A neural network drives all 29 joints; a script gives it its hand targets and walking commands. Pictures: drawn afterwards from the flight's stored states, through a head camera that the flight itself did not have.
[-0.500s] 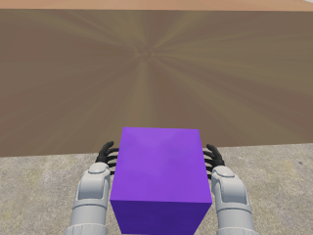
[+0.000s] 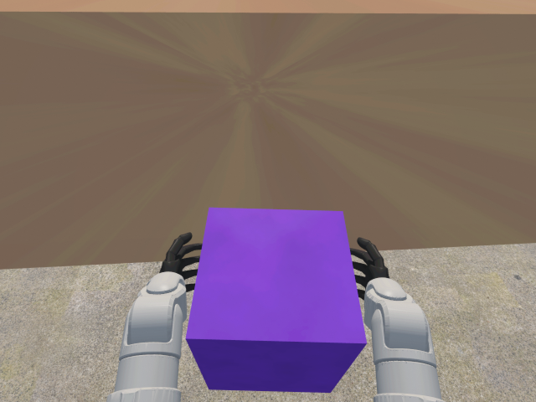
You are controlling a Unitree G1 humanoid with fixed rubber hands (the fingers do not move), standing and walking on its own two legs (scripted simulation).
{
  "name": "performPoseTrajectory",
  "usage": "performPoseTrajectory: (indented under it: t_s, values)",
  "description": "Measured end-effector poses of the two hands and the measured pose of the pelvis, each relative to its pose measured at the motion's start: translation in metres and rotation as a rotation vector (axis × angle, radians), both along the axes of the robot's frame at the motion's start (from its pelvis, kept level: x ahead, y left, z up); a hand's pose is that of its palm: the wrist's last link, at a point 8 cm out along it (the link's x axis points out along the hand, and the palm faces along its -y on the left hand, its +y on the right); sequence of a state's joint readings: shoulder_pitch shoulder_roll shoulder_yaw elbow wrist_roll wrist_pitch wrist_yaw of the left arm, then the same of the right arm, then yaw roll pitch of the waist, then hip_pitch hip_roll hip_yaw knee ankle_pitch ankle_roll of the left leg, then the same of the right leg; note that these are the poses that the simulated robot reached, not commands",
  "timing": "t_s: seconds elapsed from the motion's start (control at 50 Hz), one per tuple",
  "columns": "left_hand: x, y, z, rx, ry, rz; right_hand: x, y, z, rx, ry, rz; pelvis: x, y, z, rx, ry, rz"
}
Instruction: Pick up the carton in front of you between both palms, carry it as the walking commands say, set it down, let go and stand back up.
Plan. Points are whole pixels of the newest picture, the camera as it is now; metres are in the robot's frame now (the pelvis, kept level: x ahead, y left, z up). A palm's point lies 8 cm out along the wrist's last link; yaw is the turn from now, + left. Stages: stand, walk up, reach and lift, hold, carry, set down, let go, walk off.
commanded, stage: carry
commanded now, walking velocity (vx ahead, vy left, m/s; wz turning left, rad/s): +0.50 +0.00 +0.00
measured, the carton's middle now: (272, 304) +0.30 +0.00 -0.01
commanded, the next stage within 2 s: none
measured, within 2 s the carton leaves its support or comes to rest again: neither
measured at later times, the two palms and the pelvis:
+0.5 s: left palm (197, 193) +0.47 +0.14 +0.08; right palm (357, 196) +0.48 -0.16 +0.08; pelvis +0.21 -0.01 +0.00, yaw +2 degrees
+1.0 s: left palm (206, 119) +0.79 +0.18 +0.07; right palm (322, 125) +0.76 -0.12 +0.07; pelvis +0.51 +0.05 +0.01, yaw -3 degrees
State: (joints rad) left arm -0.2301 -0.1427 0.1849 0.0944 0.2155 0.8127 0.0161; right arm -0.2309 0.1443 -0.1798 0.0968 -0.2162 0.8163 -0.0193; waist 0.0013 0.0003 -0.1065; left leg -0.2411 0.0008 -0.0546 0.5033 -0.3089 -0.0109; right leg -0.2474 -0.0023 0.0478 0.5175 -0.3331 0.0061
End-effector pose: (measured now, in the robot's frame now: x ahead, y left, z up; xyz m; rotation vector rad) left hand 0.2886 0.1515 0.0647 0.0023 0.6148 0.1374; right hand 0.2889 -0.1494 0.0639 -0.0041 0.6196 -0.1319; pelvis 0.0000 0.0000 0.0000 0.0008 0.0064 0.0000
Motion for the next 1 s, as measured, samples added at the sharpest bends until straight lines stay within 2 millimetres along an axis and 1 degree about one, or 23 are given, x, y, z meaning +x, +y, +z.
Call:
performPoseTrajectory:
  t_s: [0.1,0.16,0.22,0.28,0.36,0.4,0.44,0.52,0.58,0.64,0.7,0.74,0.78,0.82,0.86,0.92,1.0]
  values:
    - [0.023,-0.004,0.008,-0.013,-0.012,0.01,0.022,-0.003,0.007,0.014,-0.012,-0.011,0.028,-0.003,-0.009,0.0,0.044,0.002]
    - [0.04,-0.004,0.008,-0.021,0.012,0.02,0.041,-0.003,0.008,0.013,0.012,-0.007,0.05,-0.002,-0.013,-0.009,0.066,0.018]
    - [0.059,0.002,0.005,-0.036,0.041,0.038,0.063,0.002,0.008,0.02,0.04,-0.008,0.075,0.002,-0.015,0.015,0.086,0.012]
    - [0.081,0.005,0.003,-0.035,0.065,0.033,0.082,0.006,0.004,0.052,0.065,-0.038,0.099,0.006,-0.015,0.019,0.101,-0.025]
    - [0.119,-0.006,0.005,-0.04,0.099,0.012,0.107,-0.005,0.0,0.056,0.098,-0.068,0.135,0.003,-0.011,-0.016,0.111,-0.03]
    - [0.14,-0.012,0.006,-0.037,0.089,0.002,0.126,-0.011,0.0,0.061,0.088,-0.078,0.155,-0.002,-0.013,-0.027,0.096,0.008]
    - [0.158,-0.014,0.008,-0.036,0.095,0.011,0.148,-0.013,0.004,0.063,0.095,-0.07,0.175,-0.006,-0.01,-0.017,0.095,0.031]
    - [0.192,-0.003,0.02,-0.04,0.104,0.067,0.202,-0.003,0.02,0.064,0.106,-0.019,0.218,-0.009,0.003,0.015,0.101,0.039]
    - [0.224,0.008,0.029,-0.04,0.087,0.105,0.244,0.009,0.027,0.067,0.09,0.018,0.252,-0.006,0.007,0.034,0.102,0.031]
    - [0.261,0.018,0.029,-0.038,0.07,0.113,0.283,0.019,0.025,0.062,0.073,0.031,0.291,0.003,0.003,0.037,0.095,0.021]
    - [0.305,0.027,0.019,-0.045,0.066,0.097,0.321,0.028,0.015,0.051,0.068,0.019,0.335,0.015,-0.008,0.034,0.073,0.009]
    - [0.338,0.031,0.007,-0.05,0.06,0.07,0.346,0.032,0.006,0.044,0.061,-0.006,0.366,0.025,-0.021,0.025,0.048,-0.014]
    - [0.369,0.032,-0.005,-0.063,0.083,0.042,0.368,0.033,-0.003,0.029,0.082,-0.032,0.392,0.033,-0.025,0.033,0.038,-0.025]
    - [0.394,0.031,-0.011,-0.056,0.136,0.012,0.384,0.032,-0.009,0.029,0.134,-0.064,0.413,0.04,-0.019,0.024,0.041,-0.04]
    - [0.417,0.029,-0.012,-0.047,0.179,-0.02,0.397,0.03,-0.011,0.032,0.177,-0.094,0.434,0.045,-0.009,0.012,0.048,-0.049]
    - [0.451,0.026,-0.007,-0.042,0.199,-0.054,0.423,0.028,-0.005,0.031,0.196,-0.125,0.466,0.05,0.003,-0.009,0.059,-0.053]
    - [0.498,0.027,0.004,-0.044,0.17,-0.064,0.47,0.029,0.01,0.025,0.167,-0.129,0.514,0.05,0.012,-0.032,0.07,-0.043]
